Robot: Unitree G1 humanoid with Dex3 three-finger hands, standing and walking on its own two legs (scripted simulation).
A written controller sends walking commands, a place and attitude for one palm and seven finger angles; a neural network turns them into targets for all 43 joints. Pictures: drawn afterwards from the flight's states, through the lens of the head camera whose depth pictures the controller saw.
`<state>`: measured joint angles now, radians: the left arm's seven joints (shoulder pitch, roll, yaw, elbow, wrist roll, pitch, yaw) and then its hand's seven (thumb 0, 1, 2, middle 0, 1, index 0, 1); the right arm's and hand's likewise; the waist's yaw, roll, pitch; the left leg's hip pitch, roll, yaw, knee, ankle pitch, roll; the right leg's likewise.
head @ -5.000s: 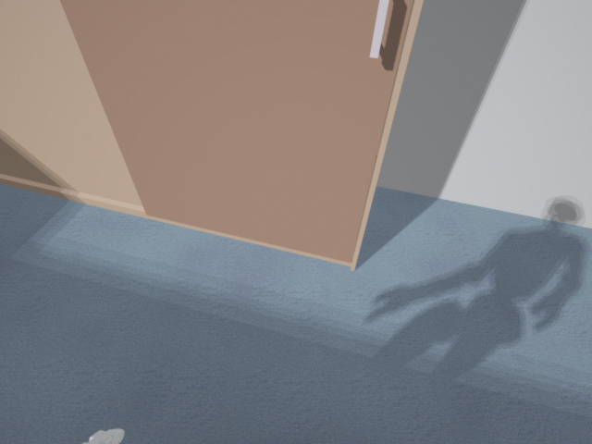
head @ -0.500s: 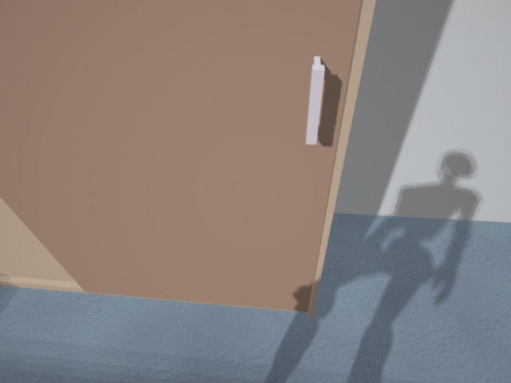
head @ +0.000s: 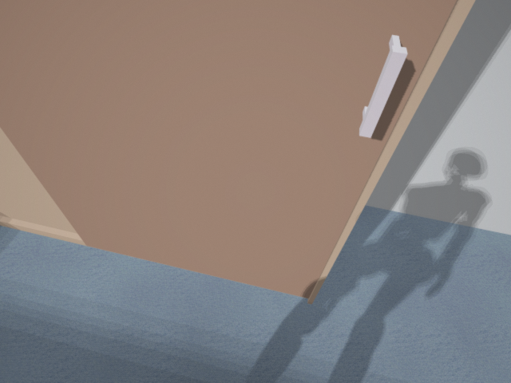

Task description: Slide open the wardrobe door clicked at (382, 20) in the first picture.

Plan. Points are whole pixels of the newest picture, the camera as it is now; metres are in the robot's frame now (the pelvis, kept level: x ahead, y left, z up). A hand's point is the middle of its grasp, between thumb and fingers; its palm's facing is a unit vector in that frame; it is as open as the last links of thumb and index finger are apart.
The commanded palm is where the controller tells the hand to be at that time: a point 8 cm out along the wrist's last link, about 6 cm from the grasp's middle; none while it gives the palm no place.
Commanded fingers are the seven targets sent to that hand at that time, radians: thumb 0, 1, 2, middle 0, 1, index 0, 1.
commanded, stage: come to a stop and stand still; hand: right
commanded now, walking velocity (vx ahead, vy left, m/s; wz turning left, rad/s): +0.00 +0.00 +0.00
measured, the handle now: (379, 88) +0.52 -0.12 +0.22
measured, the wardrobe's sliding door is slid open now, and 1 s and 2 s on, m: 0.00 0.00 0.00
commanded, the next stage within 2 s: look again from close up in 0.46 s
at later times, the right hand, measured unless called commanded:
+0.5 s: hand out of the picture +0.01 -0.14 -0.16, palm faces +0.06 +0.97 -0.23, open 7.3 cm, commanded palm none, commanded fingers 0.00 -0.90 -0.90 0.20 0.30 0.20 0.30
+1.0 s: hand out of the picture -0.01 -0.15 -0.16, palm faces +0.06 +0.97 -0.22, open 7.4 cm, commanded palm none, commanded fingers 0.00 -0.90 -0.90 0.20 0.30 0.20 0.30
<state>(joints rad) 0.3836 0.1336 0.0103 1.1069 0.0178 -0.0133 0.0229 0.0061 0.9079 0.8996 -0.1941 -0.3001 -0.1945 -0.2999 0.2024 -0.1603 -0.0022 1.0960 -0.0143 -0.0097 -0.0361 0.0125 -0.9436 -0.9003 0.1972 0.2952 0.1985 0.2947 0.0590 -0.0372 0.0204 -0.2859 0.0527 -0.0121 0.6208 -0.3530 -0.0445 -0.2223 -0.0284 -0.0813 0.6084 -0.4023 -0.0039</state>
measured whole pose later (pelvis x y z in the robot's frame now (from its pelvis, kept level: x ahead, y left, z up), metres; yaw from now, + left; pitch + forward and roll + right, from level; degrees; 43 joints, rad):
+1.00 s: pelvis -0.01 +0.03 +0.01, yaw -2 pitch -2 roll -1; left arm 0.30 0.14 0.00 1.14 0.01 -0.01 0.03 0.00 0.91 0.90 -0.19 -0.30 -0.19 -0.30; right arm 0.26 -0.16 -0.01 1.10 -0.01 -0.01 -0.03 0.01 -0.91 -0.90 0.20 0.30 0.20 0.29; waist 0.00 -0.01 0.04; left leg -0.20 0.04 0.03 0.50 -0.28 -0.01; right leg -0.13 -0.04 -0.05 0.46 -0.30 0.03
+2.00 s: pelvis +0.05 +0.02 +0.00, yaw -4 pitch +1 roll +0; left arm 0.35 0.10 0.01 1.12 0.03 -0.05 0.04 0.00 0.91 0.90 -0.19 -0.30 -0.20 -0.30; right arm 0.36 -0.15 -0.04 1.14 -0.02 0.02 -0.01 0.01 -0.91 -0.90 0.20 0.30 0.20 0.29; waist 0.01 0.03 0.04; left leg -0.35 0.04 0.07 0.96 -0.55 0.01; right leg -0.14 -0.06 -0.04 0.60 -0.47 0.02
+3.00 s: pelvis +0.09 +0.07 +0.01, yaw -7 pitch +1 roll -2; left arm 0.31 0.13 0.01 1.08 0.03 -0.01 0.04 0.00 0.92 0.90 -0.20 -0.30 -0.20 -0.30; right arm 0.31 -0.16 -0.03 1.09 -0.02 0.04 -0.01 0.01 -0.91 -0.90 0.19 0.29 0.20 0.29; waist 0.00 0.04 0.04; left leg -0.26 0.03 0.04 0.62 -0.37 -0.02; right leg -0.16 0.02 -0.08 0.40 -0.26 -0.02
